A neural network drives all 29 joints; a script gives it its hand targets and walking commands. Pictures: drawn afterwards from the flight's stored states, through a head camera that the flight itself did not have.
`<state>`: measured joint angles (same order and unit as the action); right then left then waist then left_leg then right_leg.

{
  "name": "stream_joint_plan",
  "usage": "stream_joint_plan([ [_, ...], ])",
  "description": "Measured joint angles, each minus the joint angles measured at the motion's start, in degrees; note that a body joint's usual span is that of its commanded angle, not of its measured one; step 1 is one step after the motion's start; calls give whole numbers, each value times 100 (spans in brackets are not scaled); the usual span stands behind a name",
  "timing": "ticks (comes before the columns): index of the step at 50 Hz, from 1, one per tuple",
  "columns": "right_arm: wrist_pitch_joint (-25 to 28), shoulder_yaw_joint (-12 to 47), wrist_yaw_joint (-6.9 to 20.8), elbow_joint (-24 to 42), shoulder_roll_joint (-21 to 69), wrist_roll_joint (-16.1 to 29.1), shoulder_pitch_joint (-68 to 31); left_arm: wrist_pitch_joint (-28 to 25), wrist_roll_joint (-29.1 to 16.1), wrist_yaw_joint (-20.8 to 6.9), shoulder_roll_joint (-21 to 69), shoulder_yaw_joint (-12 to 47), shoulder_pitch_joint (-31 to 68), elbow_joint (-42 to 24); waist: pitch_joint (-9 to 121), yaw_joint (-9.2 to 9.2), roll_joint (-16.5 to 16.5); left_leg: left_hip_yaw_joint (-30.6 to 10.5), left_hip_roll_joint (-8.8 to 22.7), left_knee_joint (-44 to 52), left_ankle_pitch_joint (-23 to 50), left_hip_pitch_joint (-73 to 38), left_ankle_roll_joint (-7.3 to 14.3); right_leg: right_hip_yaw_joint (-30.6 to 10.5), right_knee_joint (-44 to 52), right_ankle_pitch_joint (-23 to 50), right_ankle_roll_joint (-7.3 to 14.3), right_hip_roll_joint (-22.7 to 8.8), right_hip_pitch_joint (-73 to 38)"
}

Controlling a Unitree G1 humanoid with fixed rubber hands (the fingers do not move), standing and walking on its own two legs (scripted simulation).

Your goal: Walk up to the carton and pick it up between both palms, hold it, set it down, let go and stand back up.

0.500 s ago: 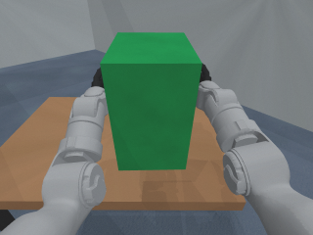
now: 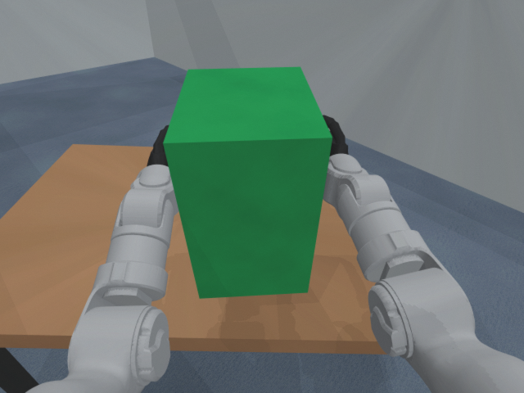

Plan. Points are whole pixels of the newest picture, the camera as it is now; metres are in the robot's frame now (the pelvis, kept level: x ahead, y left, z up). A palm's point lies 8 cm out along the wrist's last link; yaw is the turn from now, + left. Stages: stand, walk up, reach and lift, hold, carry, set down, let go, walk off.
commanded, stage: set down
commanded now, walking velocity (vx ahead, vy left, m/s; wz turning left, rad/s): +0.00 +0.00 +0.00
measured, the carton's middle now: (249, 183) +0.40 +0.01 +0.19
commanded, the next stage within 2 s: none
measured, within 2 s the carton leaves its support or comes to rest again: neither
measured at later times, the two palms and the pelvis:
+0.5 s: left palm (169, 184) +0.41 +0.13 +0.18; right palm (334, 180) +0.40 -0.13 +0.19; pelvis +0.00 +0.00 +0.00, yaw +0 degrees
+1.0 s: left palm (173, 198) +0.42 +0.13 +0.15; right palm (330, 195) +0.41 -0.13 +0.16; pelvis +0.01 +0.00 +0.00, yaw +0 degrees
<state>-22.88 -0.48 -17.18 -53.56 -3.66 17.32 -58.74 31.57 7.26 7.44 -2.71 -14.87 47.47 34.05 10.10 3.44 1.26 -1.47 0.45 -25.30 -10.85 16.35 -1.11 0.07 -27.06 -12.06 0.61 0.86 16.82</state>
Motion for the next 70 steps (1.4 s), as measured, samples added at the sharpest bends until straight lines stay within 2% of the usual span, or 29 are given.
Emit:
stream_joint_plan([
  [10,134,0,-3,0,76,0,185,-66,0,-27,7,0,-131,3,-10,102,22,3,0,0,0,0,0,-4,18,11,0,0,-7],
  [17,250,0,-11,-24,64,-1,261,-327,0,-44,16,0,-94,288,-82,84,22,3,0,0,2,0,0,-4,18,10,0,0,-7],
  [37,619,0,-13,-27,226,-8,665,-728,0,-66,82,0,-501,352,-120,90,28,2,0,0,-79,0,0,-4,19,-66,0,0,-7],
  [55,904,0,45,-29,260,-324,931,-1219,-1,-94,92,0,-458,821,-241,100,40,2,-1,0,-136,0,-1,-4,19,-124,0,0,-8],
  [70,1247,1,69,-29,385,-486,1172,-1668,-1,-119,116,0,-756,867,-241,98,40,2,-1,0,-211,0,-1,-5,19,-194,0,0,-8],
])
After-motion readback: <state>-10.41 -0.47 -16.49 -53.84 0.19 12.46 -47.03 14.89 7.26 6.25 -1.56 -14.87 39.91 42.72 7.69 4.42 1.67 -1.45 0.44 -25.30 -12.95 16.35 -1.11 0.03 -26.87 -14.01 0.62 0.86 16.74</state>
